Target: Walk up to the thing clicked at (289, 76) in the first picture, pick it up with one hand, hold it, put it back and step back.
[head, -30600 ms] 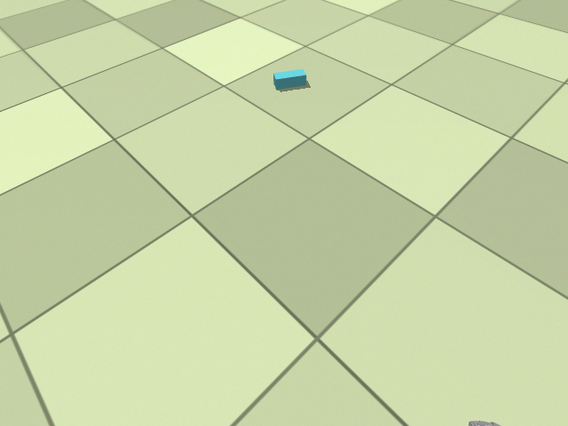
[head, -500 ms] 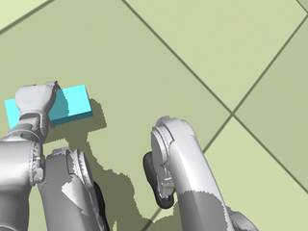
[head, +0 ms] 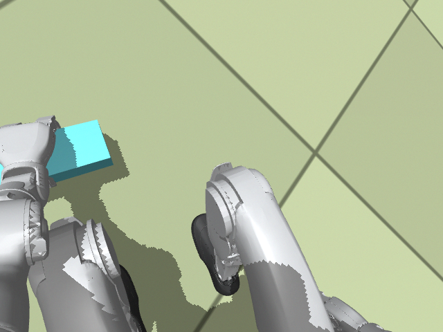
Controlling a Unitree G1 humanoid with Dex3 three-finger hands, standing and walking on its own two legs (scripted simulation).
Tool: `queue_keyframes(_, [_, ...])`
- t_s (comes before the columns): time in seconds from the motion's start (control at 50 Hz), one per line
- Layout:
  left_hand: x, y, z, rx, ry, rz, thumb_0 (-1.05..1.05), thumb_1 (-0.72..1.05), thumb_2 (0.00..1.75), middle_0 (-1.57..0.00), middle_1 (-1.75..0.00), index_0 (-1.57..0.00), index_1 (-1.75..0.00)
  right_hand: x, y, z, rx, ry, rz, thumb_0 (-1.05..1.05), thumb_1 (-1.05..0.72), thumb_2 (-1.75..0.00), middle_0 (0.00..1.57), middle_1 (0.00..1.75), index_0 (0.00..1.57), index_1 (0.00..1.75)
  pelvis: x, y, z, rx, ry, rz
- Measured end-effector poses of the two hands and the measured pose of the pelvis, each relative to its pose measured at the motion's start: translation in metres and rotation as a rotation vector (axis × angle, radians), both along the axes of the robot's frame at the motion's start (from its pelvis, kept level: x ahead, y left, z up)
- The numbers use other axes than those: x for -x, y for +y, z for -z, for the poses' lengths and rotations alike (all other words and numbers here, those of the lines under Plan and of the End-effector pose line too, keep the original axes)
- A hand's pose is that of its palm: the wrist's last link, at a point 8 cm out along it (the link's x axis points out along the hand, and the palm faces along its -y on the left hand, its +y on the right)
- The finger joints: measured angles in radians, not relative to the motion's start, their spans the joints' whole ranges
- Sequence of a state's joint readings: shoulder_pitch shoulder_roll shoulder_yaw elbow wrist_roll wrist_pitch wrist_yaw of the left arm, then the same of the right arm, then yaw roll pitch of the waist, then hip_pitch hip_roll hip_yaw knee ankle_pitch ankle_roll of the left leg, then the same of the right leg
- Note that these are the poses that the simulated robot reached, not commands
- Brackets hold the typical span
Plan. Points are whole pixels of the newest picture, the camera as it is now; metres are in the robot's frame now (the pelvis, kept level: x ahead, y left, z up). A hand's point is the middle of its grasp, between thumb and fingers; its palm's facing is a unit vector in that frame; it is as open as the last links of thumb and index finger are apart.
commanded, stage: rest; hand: left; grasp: from above
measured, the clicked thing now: (52, 158) +0.45 +0.19 -0.26
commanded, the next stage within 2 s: open in 0.22 s
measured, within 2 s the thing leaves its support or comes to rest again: rests again in 0.58 s
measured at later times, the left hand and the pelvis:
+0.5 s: hand (40, 162) +0.43 +0.20 -0.23, palm faces -0.45 -0.06 -0.89, open 11.5 cm; pelvis -0.01 +0.00 +0.00, yaw -1 degrees
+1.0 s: hand (38, 159) +0.44 +0.21 -0.24, palm faces -0.45 -0.06 -0.89, open 14.0 cm; pelvis +0.00 +0.00 +0.00, yaw -2 degrees
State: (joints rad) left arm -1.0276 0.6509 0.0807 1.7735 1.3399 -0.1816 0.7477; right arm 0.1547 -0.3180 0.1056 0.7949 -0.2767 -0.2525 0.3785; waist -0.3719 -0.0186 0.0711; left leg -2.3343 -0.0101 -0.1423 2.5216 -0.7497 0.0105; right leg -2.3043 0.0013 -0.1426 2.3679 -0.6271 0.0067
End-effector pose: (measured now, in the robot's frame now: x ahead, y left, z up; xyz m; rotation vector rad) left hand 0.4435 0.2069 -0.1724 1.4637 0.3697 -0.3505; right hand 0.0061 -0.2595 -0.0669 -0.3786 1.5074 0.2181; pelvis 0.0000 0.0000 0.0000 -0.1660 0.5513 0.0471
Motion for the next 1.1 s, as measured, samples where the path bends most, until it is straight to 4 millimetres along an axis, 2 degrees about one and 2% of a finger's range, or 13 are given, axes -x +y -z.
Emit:
queue_keyframes(0.44, [0.002,0.0,0.003,-0.01,0.0,0.021,0.02,-0.23,0.67,-0.67,-0.64,-0.61,-0.63,0.002,0.001,-0.011,-0.017,-0.016,-0.06,0.0,-0.91,-0.91,0.19,0.3,0.2,0.3,0.005,0.0,-0.002,0.015,-0.026,0.011])
queue_keyframes(0.62, [0.002,0.0,0.005,-0.008,-0.006,0.04,0.01,-0.25,0.85,-0.52,-0.71,-0.46,-0.74,0.002,0.001,-0.018,-0.008,-0.018,-0.077,0.0,-0.91,-0.91,0.2,0.3,0.2,0.3,0.006,0.001,-0.003,0.025,-0.027,0.014])
queue_keyframes(0.78, [-0.004,0.001,0.008,-0.019,-0.02,0.026,0.0,-0.36,0.99,-0.36,-0.79,-0.29,-0.86,0.0,0.001,-0.021,-0.016,-0.011,-0.077,0.0,-0.91,-0.91,0.2,0.3,0.2,0.3,0.004,0.001,-0.004,0.028,-0.015,0.016])
queue_keyframes(0.96, [-0.005,0.002,0.009,-0.013,0.001,0.0,0.0,-0.51,1.07,-0.19,-0.89,-0.13,-0.95,-0.002,0.004,-0.016,-0.045,-0.009,-0.068,0.0,-0.9,-0.91,0.19,0.3,0.2,0.3,0.002,0.0,-0.005,0.024,-0.01,0.015])
queue_keyframes(1.1, [-0.001,0.002,0.006,-0.009,0.008,0.015,0.0,-0.55,1.09,-0.12,-0.94,-0.07,-1.0,-0.003,0.004,-0.011,-0.051,-0.008,-0.063,0.0,-0.9,-0.91,0.19,0.3,0.2,0.3,0.002,-0.001,-0.005,0.019,-0.013,0.015])
